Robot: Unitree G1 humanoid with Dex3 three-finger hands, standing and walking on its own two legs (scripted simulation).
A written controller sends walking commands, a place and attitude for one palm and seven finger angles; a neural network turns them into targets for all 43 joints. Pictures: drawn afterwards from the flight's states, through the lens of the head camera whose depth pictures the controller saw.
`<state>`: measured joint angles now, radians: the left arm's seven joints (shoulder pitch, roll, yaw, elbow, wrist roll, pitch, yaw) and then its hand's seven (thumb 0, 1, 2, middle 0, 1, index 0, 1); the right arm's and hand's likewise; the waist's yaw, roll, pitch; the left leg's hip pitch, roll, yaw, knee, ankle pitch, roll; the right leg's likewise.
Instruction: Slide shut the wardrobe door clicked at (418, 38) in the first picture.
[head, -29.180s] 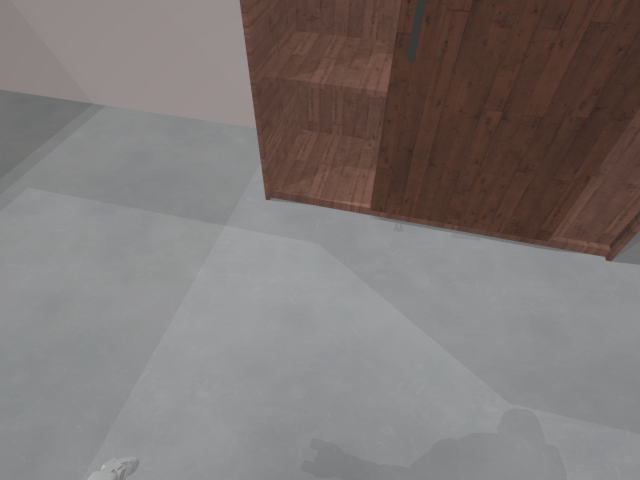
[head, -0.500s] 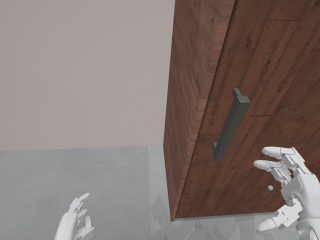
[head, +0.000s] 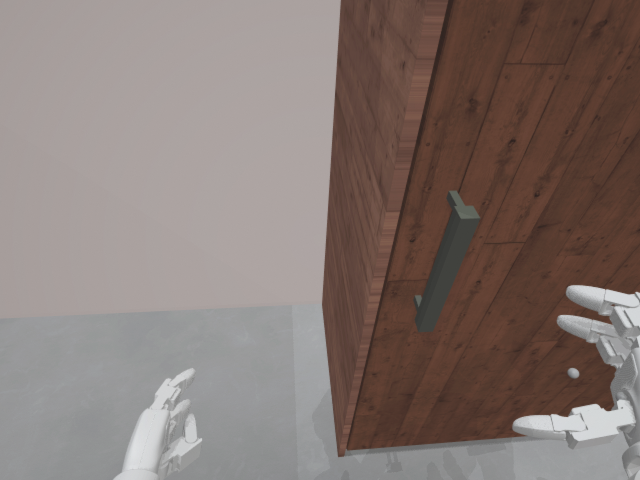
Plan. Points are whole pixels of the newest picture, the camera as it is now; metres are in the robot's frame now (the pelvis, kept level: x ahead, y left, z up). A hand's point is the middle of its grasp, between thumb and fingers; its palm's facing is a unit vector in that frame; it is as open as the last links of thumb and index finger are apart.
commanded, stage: draw the hand back to the body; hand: right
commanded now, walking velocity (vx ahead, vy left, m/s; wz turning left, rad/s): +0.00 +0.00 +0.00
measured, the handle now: (437, 266) +0.37 -0.16 +0.09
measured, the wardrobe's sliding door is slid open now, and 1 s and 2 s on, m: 0.00 0.00 0.00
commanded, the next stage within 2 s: step back with the hand held close in 0.94 s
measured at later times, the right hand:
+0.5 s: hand (599, 342) +0.21 -0.26 +0.17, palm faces +0.44 +0.82 -0.37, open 9.4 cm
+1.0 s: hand (604, 342) +0.21 -0.26 +0.17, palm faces +0.46 +0.81 -0.36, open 7.4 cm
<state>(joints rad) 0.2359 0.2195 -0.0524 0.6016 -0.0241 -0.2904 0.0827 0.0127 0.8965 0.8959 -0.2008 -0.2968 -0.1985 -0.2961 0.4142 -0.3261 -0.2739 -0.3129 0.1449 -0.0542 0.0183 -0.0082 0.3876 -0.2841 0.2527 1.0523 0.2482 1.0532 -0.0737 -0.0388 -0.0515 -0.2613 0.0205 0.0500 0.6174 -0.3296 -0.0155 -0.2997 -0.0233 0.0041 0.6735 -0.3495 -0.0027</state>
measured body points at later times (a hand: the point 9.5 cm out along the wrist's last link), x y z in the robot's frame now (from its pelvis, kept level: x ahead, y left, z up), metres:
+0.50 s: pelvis +0.02 +0.00 +0.01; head -0.01 +0.02 +0.46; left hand +0.20 +0.22 -0.07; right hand +0.18 -0.30 +0.19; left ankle +0.00 +0.13 -0.72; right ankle +0.01 -0.11 -0.72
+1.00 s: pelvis +0.01 +0.00 +0.02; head -0.01 +0.02 +0.46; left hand +0.20 +0.22 -0.06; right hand +0.18 -0.30 +0.19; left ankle +0.00 +0.13 -0.72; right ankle +0.01 -0.11 -0.72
